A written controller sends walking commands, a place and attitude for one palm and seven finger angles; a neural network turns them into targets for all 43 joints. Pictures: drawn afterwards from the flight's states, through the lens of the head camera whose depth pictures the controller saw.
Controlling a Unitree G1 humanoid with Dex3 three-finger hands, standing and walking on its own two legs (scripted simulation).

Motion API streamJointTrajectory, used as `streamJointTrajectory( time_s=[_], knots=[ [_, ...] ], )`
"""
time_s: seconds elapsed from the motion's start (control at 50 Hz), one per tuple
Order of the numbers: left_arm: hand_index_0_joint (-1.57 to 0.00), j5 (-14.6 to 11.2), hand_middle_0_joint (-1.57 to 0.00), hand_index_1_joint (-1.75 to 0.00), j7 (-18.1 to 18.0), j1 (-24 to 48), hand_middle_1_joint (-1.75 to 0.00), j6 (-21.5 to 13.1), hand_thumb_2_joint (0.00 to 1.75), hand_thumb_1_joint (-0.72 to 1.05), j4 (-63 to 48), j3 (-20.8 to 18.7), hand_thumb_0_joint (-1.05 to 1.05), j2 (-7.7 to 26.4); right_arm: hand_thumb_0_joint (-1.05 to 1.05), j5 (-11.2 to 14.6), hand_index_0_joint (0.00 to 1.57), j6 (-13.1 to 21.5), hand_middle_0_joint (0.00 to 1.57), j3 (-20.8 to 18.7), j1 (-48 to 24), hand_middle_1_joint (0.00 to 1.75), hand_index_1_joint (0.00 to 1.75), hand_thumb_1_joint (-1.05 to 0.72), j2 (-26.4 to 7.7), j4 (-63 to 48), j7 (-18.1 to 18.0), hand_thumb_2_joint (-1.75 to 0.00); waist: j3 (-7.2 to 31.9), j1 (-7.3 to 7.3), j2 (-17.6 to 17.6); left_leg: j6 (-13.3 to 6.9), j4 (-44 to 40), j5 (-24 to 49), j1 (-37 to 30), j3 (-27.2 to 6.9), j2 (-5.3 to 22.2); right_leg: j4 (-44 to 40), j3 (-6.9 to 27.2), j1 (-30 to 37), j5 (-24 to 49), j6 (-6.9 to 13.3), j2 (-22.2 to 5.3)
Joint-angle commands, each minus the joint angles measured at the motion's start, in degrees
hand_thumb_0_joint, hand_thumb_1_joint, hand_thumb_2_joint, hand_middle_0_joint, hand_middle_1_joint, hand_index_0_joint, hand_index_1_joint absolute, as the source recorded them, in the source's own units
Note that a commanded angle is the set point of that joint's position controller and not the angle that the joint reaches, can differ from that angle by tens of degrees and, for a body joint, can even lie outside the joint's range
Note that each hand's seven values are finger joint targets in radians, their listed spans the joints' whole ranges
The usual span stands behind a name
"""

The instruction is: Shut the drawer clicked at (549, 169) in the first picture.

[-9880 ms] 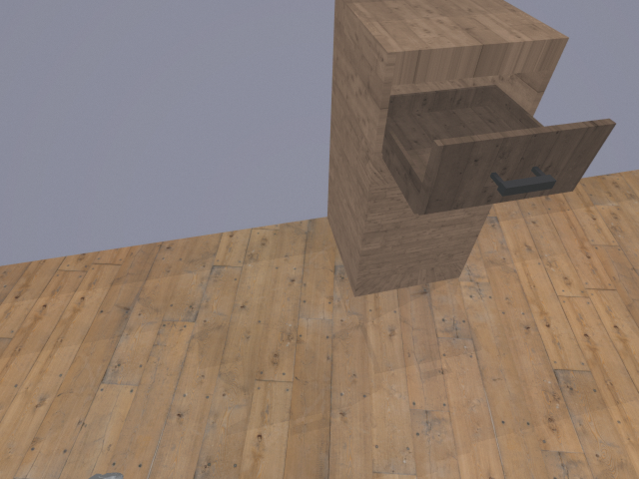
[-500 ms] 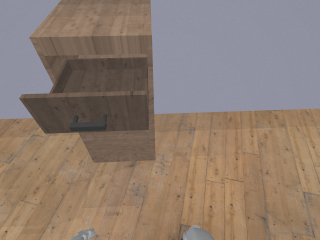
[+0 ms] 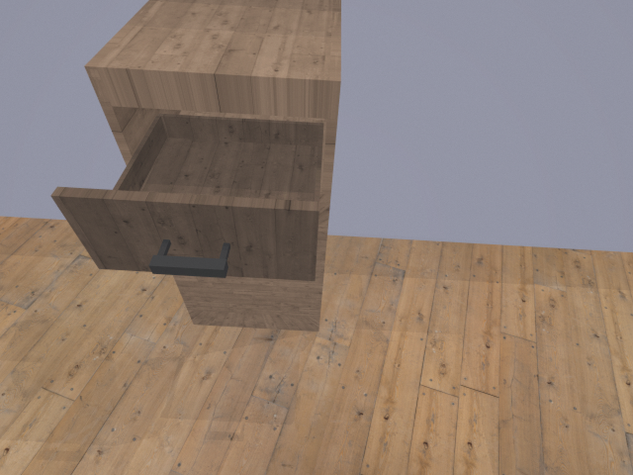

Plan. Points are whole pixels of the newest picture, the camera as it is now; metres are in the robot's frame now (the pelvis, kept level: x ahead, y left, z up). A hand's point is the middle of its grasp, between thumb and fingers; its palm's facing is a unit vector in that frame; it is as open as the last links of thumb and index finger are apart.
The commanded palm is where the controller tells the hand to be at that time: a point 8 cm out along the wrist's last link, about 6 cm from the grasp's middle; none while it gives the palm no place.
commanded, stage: come to a stop and stand still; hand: left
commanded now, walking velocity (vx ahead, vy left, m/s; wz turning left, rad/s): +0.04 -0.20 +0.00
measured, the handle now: (192, 256) +0.42 +0.24 -0.01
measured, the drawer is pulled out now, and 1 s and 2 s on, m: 0.24 0.24 0.24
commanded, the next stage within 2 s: look again from close up in 0.76 s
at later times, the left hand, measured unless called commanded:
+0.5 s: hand out of the picture -0.03 +0.14 -0.16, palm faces +0.02 -0.98 -0.20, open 7.4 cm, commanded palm none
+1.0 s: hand out of the picture -0.04 +0.13 -0.17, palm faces +0.01 -0.99 -0.16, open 7.4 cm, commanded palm none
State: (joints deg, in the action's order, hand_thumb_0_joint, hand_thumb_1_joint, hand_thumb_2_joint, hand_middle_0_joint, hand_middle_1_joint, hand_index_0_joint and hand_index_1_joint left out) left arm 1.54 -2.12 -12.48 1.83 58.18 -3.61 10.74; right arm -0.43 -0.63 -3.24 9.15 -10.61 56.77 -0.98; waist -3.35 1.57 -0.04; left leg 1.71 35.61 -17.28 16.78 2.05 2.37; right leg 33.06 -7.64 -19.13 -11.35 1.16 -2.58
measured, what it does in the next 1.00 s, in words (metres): steps on the spot: right foot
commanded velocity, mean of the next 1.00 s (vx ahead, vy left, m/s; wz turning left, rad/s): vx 0.01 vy -0.03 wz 0.00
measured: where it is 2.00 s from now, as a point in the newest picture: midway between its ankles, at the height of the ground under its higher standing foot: outside the picture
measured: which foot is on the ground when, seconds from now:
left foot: down 0.00-1.00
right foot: down 0.00-0.00, up 0.02-0.36, down 0.38-1.00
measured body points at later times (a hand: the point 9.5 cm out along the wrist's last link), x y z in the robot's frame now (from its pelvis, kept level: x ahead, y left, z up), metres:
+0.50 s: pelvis -0.03 -0.03 +0.01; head -0.04 -0.04 +0.46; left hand -0.03 +0.20 -0.14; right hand -0.04 -0.26 -0.15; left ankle +0.03 +0.12 -0.72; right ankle -0.06 -0.14 -0.72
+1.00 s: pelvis -0.03 -0.02 +0.01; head -0.02 -0.02 +0.46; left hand -0.04 +0.18 -0.16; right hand -0.05 -0.22 -0.16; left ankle +0.02 +0.10 -0.73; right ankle -0.06 -0.14 -0.72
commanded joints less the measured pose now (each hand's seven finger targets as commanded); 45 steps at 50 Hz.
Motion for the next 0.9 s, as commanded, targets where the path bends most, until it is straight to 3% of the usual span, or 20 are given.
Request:
streamJointTrajectory(
  time_s=[0.0,0.02,0.04,0.1,0.14,0.22,0.26,0.3,0.32,0.34,0.36,0.38,0.4,0.42,0.52,0.66,0.82,0.84,0.86,0.88],
  knots=[
    [-0.2,-0.8,-0.2,-0.3,0.2,-4.0,-0.3,-0.1,0.9,0.9,-3.8,0.2,0.0,3.2,0.0,-0.9,0.2,1.0,0.2,-0.9,5.6,0.3,0.3,-0.9,-8.8,-2.3,-0.6,-0.9,1.1,-1.19,16.2,-9.2,-25.3,5.5,1.4,-23.4,19.8,10.0,5.4,-4.0,-18.4,-2.2,0.4],
    [-0.2,-0.4,-0.2,-0.3,0.3,-3.1,-0.3,0.4,0.9,0.9,-2.7,-0.1,0.0,3.8,0.0,-1.2,0.2,1.3,0.2,-0.9,3.2,0.3,0.3,-0.9,-8.5,-2.5,-1.2,-0.9,1.1,-1.39,14.6,-10.1,-26.2,4.0,3.2,-22.1,18.5,15.3,8.0,-2.4,-17.9,-2.2,0.2],
    [-0.2,-0.3,-0.2,-0.3,0.7,-3.9,-0.3,0.4,0.9,0.9,-1.5,-0.2,0.0,4.0,0.0,-1.3,0.2,1.2,0.2,-0.3,1.0,0.3,0.3,-0.9,-7.9,-2.4,-1.6,-0.9,0.5,-0.27,11.6,-9.7,-25.5,2.4,2.8,-19.3,16.3,18.6,9.5,-2.8,-15.3,-2.1,0.5],
    [-0.2,-0.3,-0.2,-0.3,1.5,-6.6,-0.3,-0.1,0.9,0.9,0.9,0.0,0.0,3.5,0.0,-0.9,0.2,1.4,0.2,0.1,-0.3,0.3,0.3,-0.9,-6.5,-1.6,-1.7,-0.9,1.8,0.06,7.1,-9.0,-23.7,5.2,-2.9,-12.3,13.2,19.2,8.9,-4.5,-11.6,-2.8,0.4],
    [-0.2,-0.3,-0.2,-0.3,1.5,-6.3,-0.3,0.0,0.9,0.9,1.1,0.1,0.0,3.0,0.0,-0.8,0.2,1.4,0.2,-0.3,1.9,0.3,0.3,-0.9,-6.9,-0.5,-1.8,-0.9,2.3,-1.28,8.1,-9.1,-23.5,7.5,-6.3,-11.3,13.4,17.4,8.1,-4.9,-11.9,-3.5,-0.1],
    [-0.2,-0.6,-0.2,-0.3,1.5,-3.8,-0.3,-0.2,0.9,0.9,1.1,0.9,0.0,1.9,0.0,-1.0,0.2,1.1,0.2,-0.8,5.8,0.3,0.3,-0.9,-7.8,1.8,-1.8,-0.9,2.7,-3.61,9.3,-10.1,-22.3,11.7,-9.9,-13.3,14.2,8.7,6.9,-2.6,-15.8,-3.4,-0.4],
    [-0.2,-0.7,-0.2,-0.3,1.3,-5.1,-0.3,-0.3,0.9,0.9,2.1,1.2,0.0,1.2,0.0,-0.9,0.2,0.9,0.2,-1.1,5.9,0.3,0.3,-0.9,-8.0,2.5,-1.5,-0.9,3.8,-3.35,9.5,-9.7,-21.4,11.5,-10.2,-12.5,13.1,3.6,5.7,0.3,-14.5,-3.1,0.1],
    [-0.2,-0.7,-0.2,-0.3,1.1,-7.4,-0.3,-0.7,0.9,0.9,3.6,1.4,0.0,1.2,0.0,-0.6,0.2,0.9,0.2,-1.1,5.9,0.3,0.3,-0.9,-7.5,3.2,-1.4,-0.9,4.2,-2.32,8.7,-8.1,-19.5,11.3,-8.0,-11.4,11.3,-5.3,4.9,5.6,-8.2,-2.7,0.5],
    [-0.2,-0.8,-0.2,-0.3,0.9,-9.6,-0.3,-1.1,0.9,0.9,4.5,1.5,0.0,1.4,0.0,-0.3,0.2,0.9,0.2,-0.9,5.6,0.3,0.3,-0.9,-6.9,3.4,-1.3,-0.9,4.5,-1.27,7.2,-6.4,-17.4,10.4,-6.8,-9.4,9.4,-12.4,4.9,9.1,-2.4,-2.6,0.0],
    [-0.2,-0.6,-0.2,-0.3,0.6,-10.1,-0.3,-1.6,0.9,0.9,5.1,1.4,0.0,2.9,0.0,0.1,0.2,1.0,0.2,-0.6,5.9,0.3,0.3,-0.9,-5.0,3.6,-1.1,-0.9,3.5,-1.56,3.4,-3.9,-14.8,8.2,-3.3,-6.5,6.7,-15.7,8.3,11.9,0.2,-1.7,-2.6],
    [-0.2,-0.7,-0.2,-0.3,0.4,-9.0,-0.3,-1.9,0.9,0.9,5.1,1.5,0.0,4.5,0.0,0.3,0.2,0.9,0.2,-0.1,5.8,0.3,0.3,-0.9,-3.0,3.5,-0.8,-0.9,2.0,-2.15,0.2,-1.8,-12.8,6.6,-2.2,-3.3,3.8,-17.1,12.0,10.5,0.1,0.0,-6.5],
    [-0.2,-0.9,-0.2,-0.3,0.4,-8.0,-0.3,-2.1,0.9,0.9,4.8,1.7,0.0,5.5,0.0,0.2,0.2,0.9,0.2,0.4,6.0,0.3,0.3,-0.9,-1.7,3.8,-0.4,-0.9,2.9,-2.66,-0.1,-0.9,-12.4,6.5,-4.6,-2.0,2.2,-17.5,12.6,7.7,-1.1,1.0,-8.8],
    [-0.2,-0.9,-0.2,-0.3,0.3,-6.3,-0.3,-2.6,0.9,0.9,4.9,1.7,0.0,5.5,0.0,-0.2,0.2,0.4,0.2,0.8,5.7,0.3,0.3,-0.9,-1.0,4.0,-0.4,-0.9,1.1,-2.81,-9.9,-0.4,-11.2,5.6,-5.3,-1.1,1.4,-18.9,13.3,4.2,-3.3,1.4,-7.3],
    [-0.2,-1.0,-0.2,-0.3,0.3,-5.5,-0.3,-2.6,0.9,0.9,4.8,2.0,0.0,4.5,0.0,-0.5,0.2,0.1,0.2,0.8,5.6,0.3,0.3,-0.9,-1.4,4.5,-0.5,-0.9,-2.2,-2.54,-11.8,-0.4,-10.6,5.7,-5.9,-1.0,1.8,-20.5,13.3,0.5,-5.9,1.7,-7.8],
    [-0.2,-1.2,-0.2,-0.3,0.0,-6.0,-0.3,-2.2,0.9,0.9,4.7,2.2,0.0,3.0,0.0,-0.5,0.2,0.0,0.2,1.3,10.3,0.3,0.3,-0.9,-1.1,7.8,-0.5,-0.9,-5.3,-2.93,-3.5,-0.3,-11.2,8.2,-7.0,-1.4,2.8,-20.6,11.8,-1.8,-13.2,1.3,-5.3],
    [-0.2,-1.4,-0.2,-0.3,-0.1,-7.4,-0.3,-2.1,0.9,0.9,5.1,1.8,0.0,1.7,0.0,-0.5,0.2,0.3,0.2,1.6,13.6,0.3,0.3,-0.9,0.6,9.4,-1.0,-0.9,-5.9,-2.52,-0.1,-0.3,-10.9,8.9,-5.3,-1.4,3.2,-19.5,11.2,-0.5,-12.6,1.6,-4.5],
    [-0.2,-1.4,-0.2,-0.3,-0.2,-9.4,-0.3,-2.2,0.9,0.9,5.7,2.0,0.0,0.3,0.0,-0.3,0.2,0.9,0.2,1.5,14.5,0.3,0.3,-0.9,1.0,9.6,-1.4,-0.9,-3.4,-1.88,0.2,-0.8,-11.8,11.8,-5.3,-2.3,3.7,-16.7,9.5,3.4,-5.7,0.9,-3.4],
    [-0.2,-0.1,-0.2,-0.3,-2.1,-13.8,-0.3,-4.4,0.9,0.9,6.8,2.4,0.0,2.0,0.0,-0.2,0.2,2.0,0.2,2.1,5.6,0.3,0.3,-0.9,-0.7,4.8,-0.5,-0.9,-5.3,1.33,-1.8,0.4,2.1,8.7,2.4,-0.4,2.4,-16.4,16.0,4.0,27.1,-1.3,-7.2],
    [-0.2,0.1,-0.2,-0.3,-1.8,-10.9,-0.3,-5.3,0.9,0.9,3.8,2.2,0.0,4.3,0.0,-0.4,0.2,1.5,0.2,2.1,9.7,0.3,0.3,-0.9,2.4,2.5,-0.1,-0.9,-1.0,-3.27,-2.0,-1.2,3.6,-2.1,3.3,-1.5,1.5,-14.3,15.0,6.3,24.5,1.9,-10.7],
    [-0.2,0.0,-0.2,-0.3,-1.5,-8.7,-0.3,-5.4,0.9,0.9,2.6,2.1,0.0,4.3,0.0,-0.3,0.2,1.3,0.2,2.0,12.0,0.3,0.3,-0.9,2.2,3.0,0.1,-0.9,2.1,-4.11,-3.0,-1.6,3.3,-2.4,2.0,-0.3,1.4,-13.4,13.4,6.6,17.2,4.0,-9.4]
  ],
)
